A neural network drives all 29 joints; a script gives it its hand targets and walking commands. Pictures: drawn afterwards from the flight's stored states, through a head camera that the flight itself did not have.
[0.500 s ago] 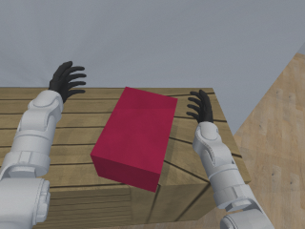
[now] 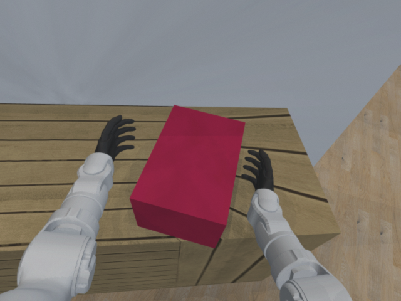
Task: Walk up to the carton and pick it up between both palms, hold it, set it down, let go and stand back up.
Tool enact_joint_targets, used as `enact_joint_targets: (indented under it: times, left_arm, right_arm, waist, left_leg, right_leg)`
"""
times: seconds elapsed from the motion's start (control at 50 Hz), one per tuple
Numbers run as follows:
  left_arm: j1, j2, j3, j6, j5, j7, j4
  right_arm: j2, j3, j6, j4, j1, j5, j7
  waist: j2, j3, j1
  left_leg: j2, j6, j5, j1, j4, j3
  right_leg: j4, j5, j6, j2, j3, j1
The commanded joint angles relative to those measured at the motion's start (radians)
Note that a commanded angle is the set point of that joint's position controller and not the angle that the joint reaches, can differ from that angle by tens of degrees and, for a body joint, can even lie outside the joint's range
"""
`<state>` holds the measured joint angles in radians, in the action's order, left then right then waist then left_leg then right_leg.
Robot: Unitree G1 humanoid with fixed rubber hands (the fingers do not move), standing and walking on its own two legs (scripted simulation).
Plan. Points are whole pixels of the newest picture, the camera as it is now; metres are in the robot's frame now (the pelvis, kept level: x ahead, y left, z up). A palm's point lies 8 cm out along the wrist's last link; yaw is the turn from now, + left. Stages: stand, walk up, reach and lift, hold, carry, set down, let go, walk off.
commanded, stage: reach and lift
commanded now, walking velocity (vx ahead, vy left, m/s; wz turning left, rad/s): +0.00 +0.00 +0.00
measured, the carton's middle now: (193, 172) +0.40 -0.02 -0.03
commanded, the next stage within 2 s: none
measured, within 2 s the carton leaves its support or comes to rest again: neither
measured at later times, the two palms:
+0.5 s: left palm (123, 152) +0.42 +0.13 +0.03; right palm (255, 184) +0.34 -0.15 +0.01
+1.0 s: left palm (129, 154) +0.42 +0.12 +0.03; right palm (253, 186) +0.34 -0.15 +0.00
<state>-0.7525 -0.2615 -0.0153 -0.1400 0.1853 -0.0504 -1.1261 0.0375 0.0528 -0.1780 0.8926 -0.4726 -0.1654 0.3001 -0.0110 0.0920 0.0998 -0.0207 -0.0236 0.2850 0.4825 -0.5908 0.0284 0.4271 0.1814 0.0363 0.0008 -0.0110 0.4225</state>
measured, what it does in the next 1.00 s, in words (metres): stands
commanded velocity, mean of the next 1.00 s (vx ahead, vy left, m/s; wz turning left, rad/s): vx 0.00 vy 0.00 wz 0.00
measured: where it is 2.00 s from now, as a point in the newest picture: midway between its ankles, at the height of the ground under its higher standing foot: outside the picture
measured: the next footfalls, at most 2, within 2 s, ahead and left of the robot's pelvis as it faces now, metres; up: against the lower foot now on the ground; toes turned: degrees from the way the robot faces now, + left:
none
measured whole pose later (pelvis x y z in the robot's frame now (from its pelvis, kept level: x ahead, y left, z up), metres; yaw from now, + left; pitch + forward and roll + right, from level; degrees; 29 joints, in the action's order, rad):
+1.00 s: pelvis +0.00 +0.01 +0.00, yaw +0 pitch +12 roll -4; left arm -0.83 -0.06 0.28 -0.32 -0.34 -0.04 -1.23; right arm 0.15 0.52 -0.51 1.10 -0.57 0.28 0.28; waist 0.00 0.09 0.06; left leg -0.02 -0.05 0.30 0.55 -0.63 0.03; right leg 0.45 0.18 0.05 0.00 -0.01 0.48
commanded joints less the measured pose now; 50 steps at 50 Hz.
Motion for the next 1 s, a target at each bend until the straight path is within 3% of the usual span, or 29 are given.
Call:
enact_joint_targets:
  times: [0.0,0.1,0.14,0.22,0.32,0.46,0.6,0.66,0.74,0.78,0.82,0.84,0.9,0.94,0.98]
  left_arm:
    - [-0.507,-0.04,-0.028,-0.108,-0.028,0.022,0.084]
    - [-0.494,-0.02,0.002,-0.127,-0.074,0.036,0.144]
    - [-0.474,-0.005,0.02,-0.123,-0.098,0.042,0.134]
    - [-0.469,0.041,0.013,-0.128,-0.115,0.051,0.141]
    - [-0.486,0.093,0.027,-0.135,-0.142,0.049,0.119]
    - [-0.51,0.125,0.092,-0.156,-0.223,0.055,0.05]
    - [-0.48,0.219,0.166,-0.186,-0.345,0.062,0.034]
    - [-0.485,0.334,0.178,-0.195,-0.405,0.031,-0.001]
    - [-0.47,0.57,0.231,-0.204,-0.553,-0.025,-0.076]
    - [-0.468,0.691,0.215,-0.218,-0.589,-0.048,-0.107]
    - [-0.441,0.806,0.179,-0.227,-0.594,-0.07,-0.157]
    - [-0.457,0.809,0.17,-0.233,-0.594,-0.071,-0.162]
    - [-0.429,0.842,0.156,-0.249,-0.59,-0.077,-0.17]
    - [-0.429,0.841,0.144,-0.256,-0.582,-0.084,-0.191]
    - [-0.453,0.825,0.158,-0.26,-0.588,-0.091,-0.195]
  right_arm:
    - [-0.053,0.106,-0.143,-0.094,-0.551,0.068,-0.009]
    - [-0.071,0.129,-0.205,-0.043,-0.545,0.08,-0.02]
    - [-0.087,0.125,-0.223,-0.013,-0.54,0.069,-0.028]
    - [-0.099,0.136,-0.255,0.019,-0.541,0.078,-0.036]
    - [-0.052,0.146,-0.266,0.047,-0.556,0.099,-0.043]
    - [0.036,0.181,-0.264,0.06,-0.605,0.178,-0.061]
    - [0.141,0.247,-0.311,0.107,-0.588,0.296,-0.085]
    - [0.251,0.271,-0.344,0.134,-0.594,0.38,-0.109]
    - [0.496,0.28,-0.384,0.164,-0.638,0.532,-0.17]
    - [0.601,0.274,-0.401,0.157,-0.662,0.588,-0.205]
    - [0.685,0.208,-0.418,0.156,-0.69,0.605,-0.229]
    - [0.676,0.222,-0.416,0.169,-0.686,0.618,-0.23]
    - [0.682,0.208,-0.421,0.166,-0.678,0.638,-0.225]
    - [0.695,0.209,-0.42,0.182,-0.658,0.641,-0.216]
    - [0.705,0.218,-0.41,0.207,-0.647,0.657,-0.211]
  waist:
    - [0.192,0.591,0.037]
    - [0.2,0.674,0.037]
    - [0.225,0.664,0.022]
    - [0.232,0.642,0.031]
    - [0.197,0.592,0.034]
    - [0.132,0.565,0.004]
    - [0.104,0.562,-0.01]
    - [0.099,0.532,-0.005]
    - [0.083,0.485,-0.045]
    - [0.082,0.493,-0.04]
    - [0.074,0.477,-0.053]
    - [0.083,0.483,-0.038]
    - [0.075,0.478,-0.036]
    - [0.068,0.46,-0.023]
    - [0.058,0.435,-0.029]
  left_leg:
    - [-0.011,0.101,-0.375,-0.321,-0.058,-0.062]
    - [-0.02,0.119,-0.548,-0.392,-0.091,-0.067]
    - [-0.023,0.131,-0.638,-0.423,-0.102,-0.075]
    - [-0.031,0.144,-0.699,-0.433,-0.106,-0.086]
    - [-0.028,0.13,-0.615,-0.377,-0.084,-0.08]
    - [-0.013,0.092,-0.446,-0.26,-0.046,-0.053]
    - [-0.007,0.091,-0.463,-0.254,-0.047,-0.033]
    - [-0.014,0.103,-0.521,-0.291,-0.035,-0.035]
    - [-0.008,0.093,-0.497,-0.3,-0.005,-0.012]
    - [-0.016,0.097,-0.528,-0.355,0.015,-0.016]
    - [-0.021,0.105,-0.59,-0.391,0.012,-0.008]
    - [-0.029,0.11,-0.586,-0.404,0.022,-0.018]
    - [-0.025,0.109,-0.571,-0.399,0.028,-0.01]
    - [-0.023,0.102,-0.536,-0.385,0.031,0.001]
    - [-0.02,0.089,-0.477,-0.348,0.049,0.008]
  right_leg:
    - [0.073,-0.187,-0.05,-0.045,0.113,0.106]
    - [0.071,-0.247,-0.049,-0.063,0.113,0.12]
    - [0.068,-0.253,-0.051,-0.067,0.111,0.135]
    - [0.061,-0.257,-0.057,-0.07,0.112,0.152]
    - [0.054,-0.224,-0.054,-0.06,0.106,0.131]
    - [0.075,-0.195,-0.045,-0.051,0.093,0.043]
    - [0.085,-0.222,-0.037,-0.052,0.096,-0.005]
    - [0.067,-0.227,-0.034,-0.055,0.102,-0.026]
    - [0.02,-0.206,-0.04,-0.058,0.101,-0.09]
    - [0.003,-0.203,-0.044,-0.06,0.112,-0.102]
    - [-0.02,-0.214,-0.05,-0.068,0.124,-0.103]
    - [-0.03,-0.2,-0.052,-0.069,0.126,-0.089]
    - [-0.045,-0.199,-0.059,-0.073,0.129,-0.095]
    - [-0.047,-0.203,-0.059,-0.07,0.126,-0.11]
    - [-0.055,-0.186,-0.059,-0.063,0.117,-0.128]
